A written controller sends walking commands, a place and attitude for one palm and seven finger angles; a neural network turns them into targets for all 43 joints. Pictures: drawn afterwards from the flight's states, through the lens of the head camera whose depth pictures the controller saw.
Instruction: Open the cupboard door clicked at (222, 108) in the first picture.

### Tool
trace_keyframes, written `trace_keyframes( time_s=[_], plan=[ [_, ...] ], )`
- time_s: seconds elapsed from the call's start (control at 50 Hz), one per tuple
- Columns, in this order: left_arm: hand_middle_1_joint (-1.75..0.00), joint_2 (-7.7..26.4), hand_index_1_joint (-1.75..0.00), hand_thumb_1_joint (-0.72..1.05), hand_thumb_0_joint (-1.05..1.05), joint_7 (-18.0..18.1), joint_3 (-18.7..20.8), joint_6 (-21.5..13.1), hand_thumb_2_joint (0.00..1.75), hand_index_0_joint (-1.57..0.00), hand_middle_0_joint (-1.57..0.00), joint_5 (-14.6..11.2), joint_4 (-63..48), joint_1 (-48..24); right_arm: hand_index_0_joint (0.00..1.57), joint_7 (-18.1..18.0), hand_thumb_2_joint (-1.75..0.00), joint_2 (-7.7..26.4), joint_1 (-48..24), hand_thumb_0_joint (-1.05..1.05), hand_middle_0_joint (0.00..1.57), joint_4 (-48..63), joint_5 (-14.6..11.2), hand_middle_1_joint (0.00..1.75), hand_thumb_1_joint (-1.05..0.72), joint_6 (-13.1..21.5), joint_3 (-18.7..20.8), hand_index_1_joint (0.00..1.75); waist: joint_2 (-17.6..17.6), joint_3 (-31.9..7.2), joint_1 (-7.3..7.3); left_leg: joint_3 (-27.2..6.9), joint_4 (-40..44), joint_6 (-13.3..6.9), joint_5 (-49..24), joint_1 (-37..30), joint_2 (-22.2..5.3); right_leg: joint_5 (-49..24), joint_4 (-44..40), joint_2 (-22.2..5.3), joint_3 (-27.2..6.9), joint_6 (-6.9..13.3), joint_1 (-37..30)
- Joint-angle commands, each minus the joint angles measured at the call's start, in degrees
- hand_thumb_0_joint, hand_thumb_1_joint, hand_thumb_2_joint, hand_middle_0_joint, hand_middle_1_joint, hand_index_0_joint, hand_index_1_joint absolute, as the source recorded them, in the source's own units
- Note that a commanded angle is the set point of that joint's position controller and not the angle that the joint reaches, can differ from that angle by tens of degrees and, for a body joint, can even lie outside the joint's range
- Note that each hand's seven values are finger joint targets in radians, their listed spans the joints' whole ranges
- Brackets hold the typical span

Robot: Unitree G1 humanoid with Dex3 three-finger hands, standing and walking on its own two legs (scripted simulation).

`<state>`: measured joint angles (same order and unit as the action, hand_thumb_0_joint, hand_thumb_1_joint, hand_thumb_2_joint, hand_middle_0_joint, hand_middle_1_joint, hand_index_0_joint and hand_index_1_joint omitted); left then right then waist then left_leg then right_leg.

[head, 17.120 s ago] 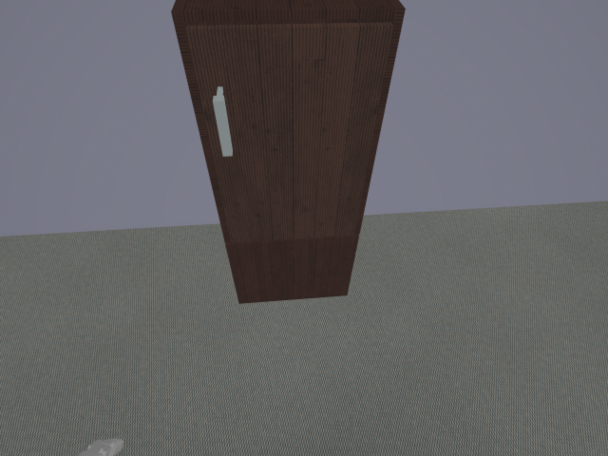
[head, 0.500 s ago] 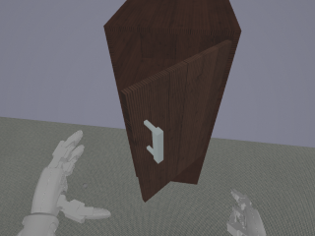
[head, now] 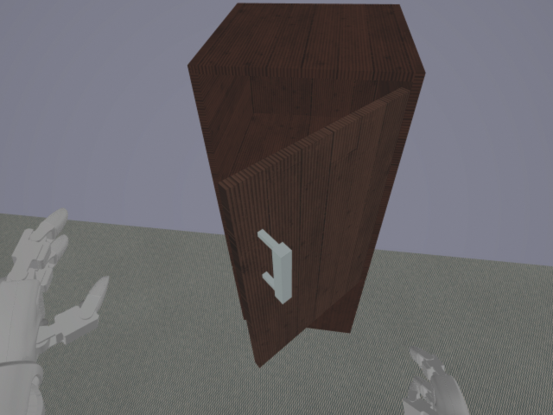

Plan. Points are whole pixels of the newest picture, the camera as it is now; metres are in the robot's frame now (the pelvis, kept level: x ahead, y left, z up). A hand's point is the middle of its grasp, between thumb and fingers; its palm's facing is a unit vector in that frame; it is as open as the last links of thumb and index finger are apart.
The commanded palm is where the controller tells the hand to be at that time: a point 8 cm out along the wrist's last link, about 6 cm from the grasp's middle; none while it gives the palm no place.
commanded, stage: draw the hand back to the body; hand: left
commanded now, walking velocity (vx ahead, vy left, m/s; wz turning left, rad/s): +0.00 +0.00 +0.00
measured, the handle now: (274, 266) +0.33 +0.05 +0.04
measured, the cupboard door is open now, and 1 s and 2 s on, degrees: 48 48 48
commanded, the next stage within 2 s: step back with the hand held close in 0.44 s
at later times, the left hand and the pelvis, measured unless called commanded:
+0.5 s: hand (75, 307) +0.18 +0.25 +0.15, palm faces +0.44 -0.80 -0.40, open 7.4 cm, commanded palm +0.13 +0.29 +0.16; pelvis -0.01 -0.01 +0.00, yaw +0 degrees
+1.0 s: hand (47, 337) +0.15 +0.26 +0.14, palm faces +0.34 -0.79 -0.51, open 7.4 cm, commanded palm +0.09 +0.31 +0.17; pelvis -0.05 +0.01 +0.00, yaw +0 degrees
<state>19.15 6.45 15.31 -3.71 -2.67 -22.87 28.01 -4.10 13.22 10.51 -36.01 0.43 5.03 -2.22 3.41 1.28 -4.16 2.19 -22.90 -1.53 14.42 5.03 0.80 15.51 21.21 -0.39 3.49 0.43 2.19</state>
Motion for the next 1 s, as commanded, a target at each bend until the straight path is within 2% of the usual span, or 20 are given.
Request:
trace_keyframes(
  time_s=[0.0,0.04,0.1,0.18,0.32,0.38,0.46,0.48,0.52,0.54,0.56,0.58,0.6,0.62,0.64,0.68,0.74,0.8,0.88,0.98],
  plan=[
    [-0.3,11.0,-0.3,0.83,0.0,1.3,9.7,-4.0,0.87,-0.2,-0.2,-0.4,-11.5,-5.3,0.2,-0.7,-0.9,5.6,-7.5,0.0,0.2,8.6,-0.1,0.3,-0.9,2.8,2.7,0.3,-0.3,-4.9,-0.01,-2.6,2.3,0.7,-19.7,-2.9,-2.1,-16.5,-2.5,0.3,-1.6,0.7,1.2],
    [-0.3,12.2,-0.3,0.9,0.0,1.5,11.4,-4.4,0.9,-0.2,-0.2,-0.4,-12.2,-6.4,0.2,-0.6,-0.9,5.7,-7.3,0.0,0.2,8.3,-0.1,0.3,-0.9,2.9,2.9,0.3,1.6,-6.0,-0.09,-2.4,2.1,0.7,-20.5,-3.4,-2.1,-17.2,-2.5,0.2,-1.8,0.8,0.8],
    [-0.3,8.9,-0.3,0.9,0.0,0.9,8.2,-3.8,0.9,-0.2,-0.2,-0.5,-9.7,-4.8,0.2,-0.3,-0.9,5.9,-7.3,0.0,0.2,8.2,-0.1,0.3,-0.9,2.6,3.0,0.3,-0.6,-4.4,0.28,-2.2,2.1,0.5,-21.2,-3.5,-2.1,-18.0,-2.8,0.2,-1.5,0.5,1.5],
    [-0.3,10.1,-0.3,0.9,0.0,0.9,8.7,-3.8,0.9,-0.2,-0.2,-0.4,-9.7,-6.2,0.2,-0.4,-0.9,6.2,-7.7,0.0,0.2,8.3,-0.1,0.3,-0.9,2.4,3.3,0.3,-2.0,-3.8,0.25,-2.2,2.6,0.2,-18.3,-3.1,-1.9,-16.4,-3.6,0.3,-1.7,0.5,1.8],
    [-0.3,11.7,-0.3,0.9,0.0,1.2,10.3,-4.7,0.9,-0.2,-0.2,-0.4,-12.2,-6.5,0.2,-0.8,-0.9,5.5,-8.1,0.0,0.2,8.1,-0.1,0.3,-0.9,3.3,3.1,0.3,1.8,-5.0,-0.14,-2.1,2.6,0.4,-16.8,-3.5,-1.6,-15.4,-3.8,0.2,-2.1,0.7,1.3],
    [-0.3,10.8,-0.3,0.9,0.0,1.1,9.7,-4.5,0.9,-0.2,-0.2,-0.6,-10.9,-5.5,0.2,-0.7,-0.9,5.4,-8.2,0.0,0.2,7.9,-0.2,0.3,-0.9,3.3,3.1,0.3,-0.5,-3.2,0.06,-2.2,2.6,0.3,-16.9,-3.1,-1.7,-15.7,-4.2,0.3,-2.0,0.6,2.0],
    [-0.3,10.5,-0.3,0.9,0.0,0.8,9.4,-4.6,0.9,-0.2,-0.2,-0.7,-9.6,-6.3,0.2,-0.8,-0.9,5.6,-8.3,0.0,0.2,7.6,-0.2,0.3,-0.9,3.3,3.3,0.3,-0.2,-2.6,0.19,-1.8,2.6,0.1,-14.8,-3.2,-1.6,-13.9,-5.2,0.2,-2.2,0.6,2.8],
    [-0.3,10.3,-0.3,0.9,0.0,0.8,9.3,-4.6,0.9,-0.2,-0.2,-0.8,-9.1,-6.1,0.2,-0.8,-0.9,5.4,-8.4,0.0,0.2,7.6,-0.2,0.3,-0.9,3.3,3.3,0.3,-1.8,-2.0,0.24,-1.9,2.8,0.0,-14.0,-3.0,-1.7,-13.2,-5.3,0.2,-2.2,0.4,3.2],
    [-0.3,10.6,-0.3,0.9,0.0,0.8,9.4,-4.9,0.9,-0.2,-0.2,-0.7,-9.8,-6.5,0.2,-0.8,-0.9,5.5,-8.5,0.0,0.2,7.5,-0.3,0.3,-0.9,3.3,3.3,0.3,-0.4,-2.8,0.11,-1.7,2.6,0.0,-13.9,-3.2,-1.6,-13.1,-5.3,0.1,-2.6,0.4,3.0],
    [-0.3,12.8,-0.3,0.9,0.0,1.1,10.4,-5.7,0.9,-0.2,-0.2,-0.6,-15.5,-12.3,0.2,-0.9,-0.9,5.6,-8.9,0.0,0.2,8.0,-0.3,0.3,-0.9,3.9,3.2,0.3,0.9,-5.0,0.26,-2.1,2.5,0.0,-13.8,-4.0,-1.4,-13.1,-5.3,0.1,-2.8,0.4,2.4],
    [-0.3,22.6,-0.3,0.9,0.0,1.9,19.7,-8.4,0.9,-0.2,-0.2,0.0,-17.4,-20.6,0.2,-0.9,-0.9,5.4,-7.9,0.0,0.2,10.2,-1.4,0.3,-0.9,3.0,2.1,0.3,4.2,1.9,2.39,-3.4,1.1,-0.6,-9.5,0.6,-2.2,-14.4,-7.6,-2.6,-6.2,0.5,8.8],
    [-0.3,15.8,-0.3,0.9,0.0,1.0,15.3,-8.1,0.9,-0.2,-0.2,-0.6,-9.5,-9.1,0.2,-1.1,-0.9,5.4,-7.5,0.0,0.2,8.6,-0.7,0.3,-0.9,2.1,2.8,0.3,-2.9,1.0,2.58,-4.5,-0.5,-0.9,-10.7,1.8,-2.6,-15.5,-7.2,-3.7,-5.9,0.4,9.3],
    [-0.3,12.5,-0.3,0.9,0.0,0.3,12.8,-7.4,0.9,-0.2,-0.2,-0.6,-7.6,-2.3,0.2,-0.8,-0.9,5.8,-7.2,0.0,0.2,9.3,-0.6,0.3,-0.9,1.4,3.4,0.3,-5.2,-1.2,2.49,-3.8,-1.9,-1.0,-12.1,0.6,-2.6,-17.0,-6.6,-4.2,-5.7,0.1,9.6],
    [-0.3,11.0,-0.3,0.9,0.0,-0.1,11.2,-7.2,0.9,-0.2,-0.2,-0.6,-9.0,-0.3,0.2,-0.6,-0.9,6.2,-7.2,0.0,0.2,9.9,-0.6,0.3,-0.9,0.7,3.6,0.3,-4.8,-2.7,2.79,-3.2,-2.6,-1.0,-14.1,0.3,-2.9,-19.4,-5.6,-4.5,-5.1,-0.1,9.6],
    [-0.3,11.3,-0.3,0.9,0.0,-0.2,11.3,-7.1,0.9,-0.2,-0.2,-0.6,-10.0,0.8,0.2,-0.5,-0.9,6.4,-7.2,0.0,0.2,10.3,-0.5,0.3,-0.9,0.2,3.7,0.3,-4.4,-4.4,2.88,-3.3,-2.7,-0.9,-15.3,0.6,-3.2,-19.7,-4.7,-4.7,-4.8,-0.2,9.3],
    [-0.3,11.9,-0.3,0.9,0.0,0.2,11.8,-7.2,0.9,-0.2,-0.2,-0.6,-12.4,2.6,0.2,-0.9,-0.9,6.7,-6.9,0.0,0.2,10.9,-0.6,0.3,-0.9,-0.5,4.1,0.3,-0.1,-7.7,2.92,-3.1,-2.6,-0.7,-20.3,0.3,-3.9,-22.5,-2.3,-4.7,-4.3,-0.2,8.0],
    [-0.3,13.9,-0.3,0.9,0.0,0.8,13.6,-7.0,0.9,-0.2,-0.2,-0.6,-14.6,3.1,0.2,-1.2,-0.9,6.6,-6.5,0.0,0.2,11.9,-0.9,0.3,-0.9,-1.5,4.7,0.3,-3.0,-10.5,3.11,-3.1,-3.5,-0.5,-23.6,0.6,-4.5,-25.9,-0.2,-4.4,-4.4,-0.5,7.2],
    [-0.3,15.3,-0.3,0.9,0.0,1.5,14.9,-7.0,0.9,-0.2,-0.2,-0.7,-16.1,3.7,0.2,-1.7,-0.9,6.5,-6.6,0.0,0.2,12.6,-1.1,0.3,-0.9,-2.0,4.8,0.3,-2.0,-11.4,2.95,-3.9,-3.4,-0.3,-25.1,2.0,-5.1,-26.0,1.9,-4.3,-4.2,-0.3,6.8],
    [-0.3,15.8,-0.3,0.9,0.0,2.2,15.5,-7.4,0.9,-0.2,-0.2,-0.7,-17.3,4.3,0.2,-2.0,-0.9,6.4,-6.5,0.0,0.2,13.2,-1.3,0.3,-0.9,-2.0,5.0,0.3,-1.4,-10.5,3.0,-5.1,-2.5,-0.5,-21.6,4.9,-5.8,-21.5,3.0,-3.9,-4.8,-0.3,7.6],
    [-0.3,14.8,-0.3,0.9,0.0,2.8,14.7,-8.2,0.9,-0.2,-0.2,-0.3,-18.3,4.3,0.2,-1.8,-0.9,7.1,-5.9,0.0,0.2,13.5,-1.2,0.3,-0.9,-1.2,5.0,0.3,1.0,-6.8,3.36,-7.4,0.0,-1.0,-7.0,12.3,-6.4,-8.7,2.5,-3.5,-5.7,0.3,9.1]
  ],
)
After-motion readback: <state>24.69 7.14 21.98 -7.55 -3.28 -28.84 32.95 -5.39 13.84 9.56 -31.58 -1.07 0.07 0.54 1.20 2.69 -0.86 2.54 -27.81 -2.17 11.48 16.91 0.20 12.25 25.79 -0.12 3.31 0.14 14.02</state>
